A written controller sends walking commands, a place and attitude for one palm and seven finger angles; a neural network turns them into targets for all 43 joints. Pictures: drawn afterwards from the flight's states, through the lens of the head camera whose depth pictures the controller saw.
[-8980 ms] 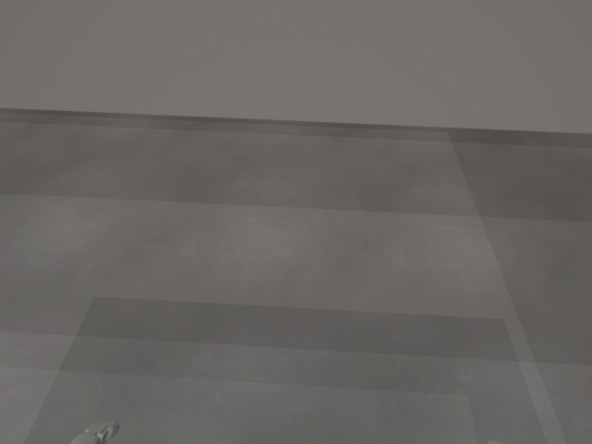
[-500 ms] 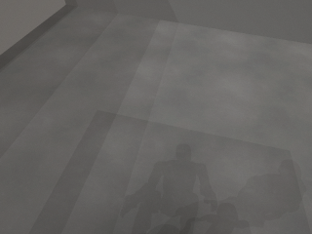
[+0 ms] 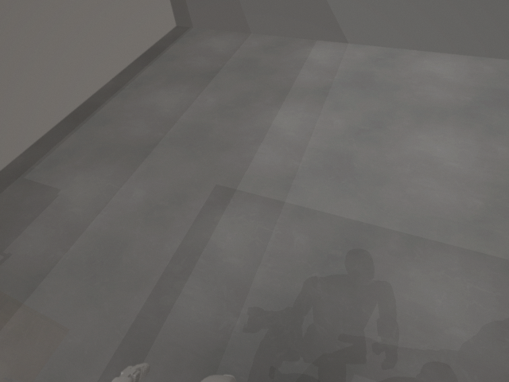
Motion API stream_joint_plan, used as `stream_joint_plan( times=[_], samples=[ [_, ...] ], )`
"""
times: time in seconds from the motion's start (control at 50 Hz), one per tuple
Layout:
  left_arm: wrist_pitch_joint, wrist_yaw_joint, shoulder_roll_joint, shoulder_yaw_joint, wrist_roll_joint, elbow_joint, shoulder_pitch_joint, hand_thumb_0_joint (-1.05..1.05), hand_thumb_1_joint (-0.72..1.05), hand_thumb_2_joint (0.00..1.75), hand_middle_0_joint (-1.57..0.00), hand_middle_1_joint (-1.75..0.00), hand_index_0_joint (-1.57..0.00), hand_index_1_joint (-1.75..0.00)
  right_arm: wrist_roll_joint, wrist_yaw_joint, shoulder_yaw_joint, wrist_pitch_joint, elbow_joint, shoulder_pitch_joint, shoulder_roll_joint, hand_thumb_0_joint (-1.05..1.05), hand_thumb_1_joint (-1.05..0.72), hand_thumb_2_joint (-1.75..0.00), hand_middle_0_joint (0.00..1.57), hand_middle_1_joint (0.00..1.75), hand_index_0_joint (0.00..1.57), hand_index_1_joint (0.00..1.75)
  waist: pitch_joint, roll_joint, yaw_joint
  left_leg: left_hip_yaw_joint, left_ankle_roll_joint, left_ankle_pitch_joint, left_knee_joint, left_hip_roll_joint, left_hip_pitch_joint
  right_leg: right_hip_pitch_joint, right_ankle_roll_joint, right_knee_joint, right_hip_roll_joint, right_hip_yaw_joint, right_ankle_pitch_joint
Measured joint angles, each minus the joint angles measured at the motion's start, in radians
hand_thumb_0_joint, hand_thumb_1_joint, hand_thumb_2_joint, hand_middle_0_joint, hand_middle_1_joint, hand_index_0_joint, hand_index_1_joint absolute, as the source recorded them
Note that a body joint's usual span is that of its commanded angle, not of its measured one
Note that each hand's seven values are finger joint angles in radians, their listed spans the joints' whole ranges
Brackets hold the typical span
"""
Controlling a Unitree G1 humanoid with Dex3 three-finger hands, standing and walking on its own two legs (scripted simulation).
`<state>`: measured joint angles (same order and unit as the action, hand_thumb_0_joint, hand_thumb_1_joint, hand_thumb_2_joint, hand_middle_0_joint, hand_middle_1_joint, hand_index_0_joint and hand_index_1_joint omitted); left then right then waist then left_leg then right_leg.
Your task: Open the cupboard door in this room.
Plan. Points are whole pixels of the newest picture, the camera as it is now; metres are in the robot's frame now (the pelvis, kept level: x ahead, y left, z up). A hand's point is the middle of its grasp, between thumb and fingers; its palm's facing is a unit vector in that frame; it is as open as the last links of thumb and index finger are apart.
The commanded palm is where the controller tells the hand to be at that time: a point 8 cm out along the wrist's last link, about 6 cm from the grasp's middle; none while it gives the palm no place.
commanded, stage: turn or walk to find it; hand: left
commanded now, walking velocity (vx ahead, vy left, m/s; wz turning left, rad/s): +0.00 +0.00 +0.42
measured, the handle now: out of the picture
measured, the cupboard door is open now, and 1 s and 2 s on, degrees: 0 0 0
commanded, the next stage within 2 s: stand and wait in 1.54 s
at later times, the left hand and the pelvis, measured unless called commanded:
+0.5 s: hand out of the picture -0.06 +0.26 -0.18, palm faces +0.28 -0.93 -0.24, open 7.4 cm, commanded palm none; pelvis -0.04 +0.04 +0.00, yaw +13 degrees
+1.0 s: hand out of the picture -0.05 +0.20 -0.14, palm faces +0.43 -0.86 -0.27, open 7.4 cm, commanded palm none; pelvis -0.06 -0.01 +0.01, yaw +26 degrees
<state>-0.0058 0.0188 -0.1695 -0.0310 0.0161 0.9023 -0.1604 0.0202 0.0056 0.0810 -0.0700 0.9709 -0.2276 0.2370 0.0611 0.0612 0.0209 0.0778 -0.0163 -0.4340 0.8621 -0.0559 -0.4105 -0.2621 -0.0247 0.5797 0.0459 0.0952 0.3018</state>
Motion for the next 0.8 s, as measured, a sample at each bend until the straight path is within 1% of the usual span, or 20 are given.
stream_joint_plan(
  times=[0.04, 0.06, 0.1, 0.14, 0.22, 0.32, 0.34, 0.36, 0.38, 0.4, 0.42, 0.44, 0.46, 0.5, 0.56, 0.6, 0.68, 0.76, 0.8],
  samples=[
    [-0.001, 0.002, 0.011, 0.002, 0.000, 0.002, -0.014, 0.00, 0.90, 0.90, -0.20, -0.30, -0.20, -0.30, 0.003, 0.006, 0.007, -0.009, 0.009, -0.005, 0.012, 0.00, -0.90, -0.90, 0.20, 0.30, 0.20, 0.30, 0.002, 0.002, -0.001, -0.016, -0.009, 0.012, 0.171, 0.010, -0.051, 0.017, -0.006, -0.026, 0.009, 0.017, -0.010],
    [-0.003, 0.003, 0.015, 0.003, 0.001, 0.006, -0.019, 0.00, 0.90, 0.90, -0.20, -0.30, -0.20, -0.30, 0.004, 0.009, 0.009, -0.010, 0.012, -0.008, 0.016, 0.00, -0.91, -0.90, 0.20, 0.30, 0.20, 0.30, 0.003, 0.002, 0.001, -0.024, -0.015, 0.029, 0.225, 0.021, -0.065, 0.025, -0.006, -0.040, 0.014, 0.026, -0.017],
    [-0.004, 0.004, 0.019, 0.004, 0.002, 0.015, -0.029, 0.00, 0.90, 0.90, -0.20, -0.30, -0.20, -0.30, 0.005, 0.011, 0.011, -0.010, 0.016, -0.015, 0.021, 0.00, -0.91, -0.90, 0.20, 0.30, 0.20, 0.30, 0.005, -0.002, 0.004, -0.034, -0.030, 0.052, 0.275, 0.043, -0.074, 0.037, -0.006, -0.058, 0.023, 0.045, -0.028],
    [-0.002, 0.004, 0.019, 0.004, 0.004, 0.024, -0.038, 0.00, 0.90, 0.90, -0.20, -0.30, -0.20, -0.30, 0.004, 0.012, 0.010, -0.012, 0.022, -0.020, 0.022, 0.00, -0.91, -0.90, 0.20, 0.30, 0.20, 0.30, 0.006, -0.012, 0.002, -0.043, -0.042, 0.052, 0.264, 0.063, -0.061, 0.043, -0.005, -0.067, 0.035, 0.062, -0.033],
    [0.000, 0.002, 0.012, 0.002, 0.008, 0.037, -0.056, 0.00, 0.90, 0.90, -0.20, -0.30, -0.20, -0.30, 0.001, 0.011, 0.003, -0.017, 0.034, -0.011, 0.017, 0.00, -0.91, -0.90, 0.20, 0.30, 0.20, 0.30, 0.014, -0.033, -0.011, -0.062, -0.052, 0.013, 0.148, 0.088, -0.004, 0.041, 0.000, -0.067, 0.058, 0.094, -0.036],
    [-0.007, -0.001, -0.019, -0.010, 0.014, 0.056, -0.072, 0.00, 0.90, 0.90, -0.20, -0.30, -0.20, -0.30, -0.007, 0.009, -0.011, -0.007, 0.027, 0.030, 0.003, 0.00, -0.91, -0.90, 0.20, 0.30, 0.20, 0.30, 0.026, -0.063, -0.038, -0.110, -0.042, -0.021, -0.052, 0.093, 0.082, 0.011, 0.020, -0.028, 0.091, 0.130, -0.028],
    [-0.009, -0.001, -0.027, -0.014, 0.013, 0.061, -0.075, 0.00, 0.90, 0.90, -0.20, -0.30, -0.20, -0.30, -0.009, 0.008, -0.014, -0.001, 0.021, 0.038, 0.000, 0.00, -0.91, -0.90, 0.20, 0.30, 0.20, 0.30, 0.027, -0.070, -0.040, -0.121, -0.038, -0.003, -0.110, 0.090, 0.106, 0.003, 0.027, -0.012, 0.099, 0.138, -0.023],
    [-0.013, -0.001, -0.036, -0.018, 0.011, 0.065, -0.080, 0.00, 0.90, 0.90, -0.20, -0.30, -0.20, -0.30, -0.009, 0.008, -0.017, 0.007, 0.014, 0.044, -0.002, 0.00, -0.91, -0.90, 0.20, 0.30, 0.20, 0.30, 0.026, -0.075, -0.041, -0.133, -0.034, 0.041, -0.186, 0.088, 0.136, -0.008, 0.035, 0.010, 0.107, 0.147, -0.015],
    [-0.018, -0.001, -0.045, -0.022, 0.007, 0.067, -0.088, 0.00, 0.90, 0.90, -0.20, -0.30, -0.20, -0.30, -0.009, 0.009, -0.020, 0.018, 0.004, 0.047, -0.002, 0.00, -0.91, -0.90, 0.20, 0.30, 0.20, 0.30, 0.020, -0.076, -0.041, -0.137, -0.019, 0.099, -0.266, 0.087, 0.165, -0.026, 0.045, 0.043, 0.114, 0.155, -0.001],
    [-0.026, -0.002, -0.058, -0.028, 0.002, 0.071, -0.089, 0.00, 0.90, 0.90, -0.20, -0.30, -0.20, -0.30, -0.006, 0.008, -0.020, 0.027, 0.001, 0.057, -0.010, 0.00, -0.91, -0.90, 0.20, 0.30, 0.20, 0.30, 0.023, -0.095, -0.043, -0.140, 0.005, 0.113, -0.268, 0.075, 0.161, -0.051, 0.060, 0.096, 0.124, 0.136, 0.044],
    [-0.038, 0.000, -0.071, -0.031, 0.001, 0.076, -0.089, 0.00, 0.90, 0.90, -0.20, -0.30, -0.20, -0.30, -0.004, 0.008, -0.024, 0.033, -0.004, 0.066, -0.020, 0.00, -0.91, -0.90, 0.20, 0.30, 0.20, 0.30, 0.027, -0.109, -0.048, -0.142, 0.023, 0.107, -0.253, 0.066, 0.155, -0.080, 0.070, 0.167, 0.118, 0.099, 0.117],
    [-0.052, 0.002, -0.079, -0.034, 0.001, 0.083, -0.089, 0.00, 0.90, 0.90, -0.20, -0.30, -0.20, -0.30, -0.002, 0.006, -0.028, 0.038, -0.009, 0.070, -0.026, 0.00, -0.91, -0.90, 0.20, 0.30, 0.20, 0.30, 0.026, -0.114, -0.050, -0.140, 0.035, 0.100, -0.248, 0.064, 0.153, -0.110, 0.077, 0.246, 0.103, 0.062, 0.172],
    [-0.062, 0.003, -0.085, -0.036, 0.001, 0.090, -0.086, 0.00, 0.90, 0.90, -0.20, -0.30, -0.20, -0.30, 0.000, 0.003, -0.031, 0.042, -0.013, 0.070, -0.032, 0.00, -0.91, -0.90, 0.20, 0.30, 0.20, 0.30, 0.022, -0.112, -0.049, -0.134, 0.042, 0.101, -0.256, 0.063, 0.155, -0.137, 0.082, 0.320, 0.086, 0.034, 0.193],
    [-0.068, -0.002, -0.091, -0.039, 0.000, 0.097, -0.076, 0.00, 0.90, 0.90, -0.20, -0.30, -0.20, -0.30, 0.001, -0.005, -0.038, 0.045, -0.016, 0.070, -0.040, 0.00, -0.91, -0.90, 0.20, 0.30, 0.20, 0.30, 0.018, -0.107, -0.047, -0.118, 0.047, 0.123, -0.295, 0.059, 0.168, -0.176, 0.090, 0.428, 0.063, -0.003, 0.168],
    [-0.058, -0.008, -0.092, -0.038, -0.001, 0.089, -0.062, 0.00, 0.91, 0.90, -0.20, -0.30, -0.19, -0.30, -0.001, -0.009, -0.046, 0.048, -0.015, 0.068, -0.046, 0.00, -0.90, -0.90, 0.20, 0.30, 0.20, 0.30, 0.012, -0.099, -0.049, -0.098, 0.052, 0.168, -0.360, 0.047, 0.187, -0.200, 0.102, 0.485, 0.050, -0.035, 0.117],
    [-0.053, -0.008, -0.088, -0.035, -0.002, 0.078, -0.053, 0.00, 0.91, 0.90, -0.20, -0.30, -0.19, -0.30, -0.002, -0.009, -0.047, 0.048, -0.016, 0.065, -0.047, 0.00, -0.90, -0.90, 0.20, 0.30, 0.20, 0.30, 0.008, -0.092, -0.047, -0.086, 0.055, 0.189, -0.388, 0.040, 0.193, -0.198, 0.110, 0.473, 0.045, -0.049, 0.106],
    [-0.051, -0.006, -0.074, -0.029, -0.004, 0.058, -0.027, 0.00, 0.91, 0.90, -0.20, -0.30, -0.19, -0.30, 0.001, -0.007, -0.042, 0.046, -0.019, 0.056, -0.049, 0.00, -0.90, -0.90, 0.20, 0.30, 0.20, 0.30, 0.004, -0.076, -0.032, -0.059, 0.053, 0.212, -0.406, 0.027, 0.186, -0.165, 0.114, 0.387, 0.033, -0.065, 0.126],
    [-0.043, -0.004, -0.054, -0.022, -0.008, 0.036, 0.004, 0.00, 0.91, 0.90, -0.20, -0.30, -0.19, -0.30, 0.005, -0.005, -0.033, 0.037, -0.019, 0.040, -0.042, 0.00, -0.90, -0.90, 0.20, 0.30, 0.21, 0.30, 0.004, -0.054, -0.010, -0.026, 0.040, 0.218, -0.387, 0.018, 0.157, -0.103, 0.106, 0.234, 0.010, -0.068, 0.139],
    [-0.033, -0.004, -0.043, -0.017, -0.011, 0.024, 0.015, 0.00, 0.90, 0.90, -0.20, -0.30, -0.19, -0.30, 0.005, -0.004, -0.027, 0.031, -0.017, 0.030, -0.036, 0.00, -0.90, -0.90, 0.20, 0.30, 0.21, 0.30, 0.002, -0.044, -0.002, -0.009, 0.029, 0.216, -0.365, 0.012, 0.135, -0.057, 0.099, 0.124, -0.003, -0.063, 0.096]
  ],
)
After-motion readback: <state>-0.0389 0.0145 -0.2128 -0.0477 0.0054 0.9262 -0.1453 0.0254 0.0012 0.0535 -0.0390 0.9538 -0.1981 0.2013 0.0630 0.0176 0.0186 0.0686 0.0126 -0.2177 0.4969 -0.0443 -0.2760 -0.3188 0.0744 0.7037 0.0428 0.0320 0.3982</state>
